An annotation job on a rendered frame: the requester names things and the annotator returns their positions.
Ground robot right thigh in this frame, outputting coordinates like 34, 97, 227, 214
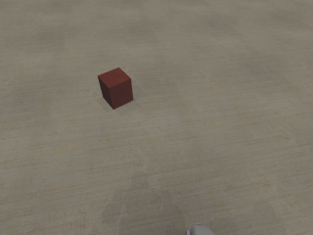
186, 225, 214, 235

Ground carton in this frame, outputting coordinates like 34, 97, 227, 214
98, 68, 133, 110

